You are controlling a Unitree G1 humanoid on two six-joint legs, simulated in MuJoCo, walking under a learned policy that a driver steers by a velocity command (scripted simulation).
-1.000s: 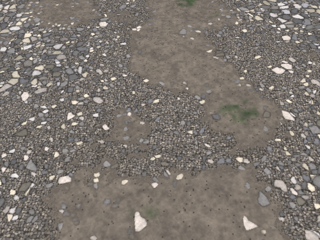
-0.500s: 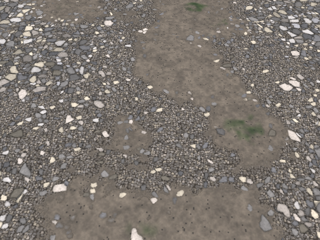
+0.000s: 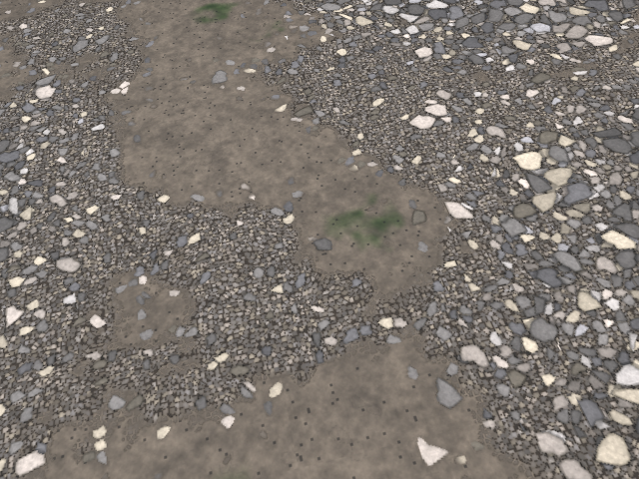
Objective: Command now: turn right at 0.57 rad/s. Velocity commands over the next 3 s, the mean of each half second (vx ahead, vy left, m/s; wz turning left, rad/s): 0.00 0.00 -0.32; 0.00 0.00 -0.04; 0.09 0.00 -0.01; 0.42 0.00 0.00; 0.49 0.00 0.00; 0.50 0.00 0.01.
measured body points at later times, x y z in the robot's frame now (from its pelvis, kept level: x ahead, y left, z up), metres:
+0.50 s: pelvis +0.02 +0.04 -0.01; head +0.06 +0.04 +0.44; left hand +0.20 +0.29 -0.12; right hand +0.09 -0.25 -0.12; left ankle +0.04 +0.16 -0.75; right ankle -0.02 -0.10 -0.73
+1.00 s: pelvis +0.02 +0.01 -0.01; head +0.03 +0.00 +0.44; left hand +0.17 +0.24 -0.14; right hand +0.05 -0.28 -0.15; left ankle +0.04 +0.16 -0.75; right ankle -0.01 -0.10 -0.75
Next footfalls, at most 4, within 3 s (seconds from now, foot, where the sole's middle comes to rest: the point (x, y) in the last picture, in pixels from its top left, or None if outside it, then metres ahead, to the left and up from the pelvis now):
0.22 left None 0.08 0.15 -0.78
0.54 right None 0.02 -0.10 -0.78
1.96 right None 0.43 -0.14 -0.78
2.48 left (335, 339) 0.76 0.06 -0.78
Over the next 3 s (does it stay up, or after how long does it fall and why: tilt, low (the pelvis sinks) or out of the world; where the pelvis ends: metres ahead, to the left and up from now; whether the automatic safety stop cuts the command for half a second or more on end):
stays up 0.86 -0.07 -0.01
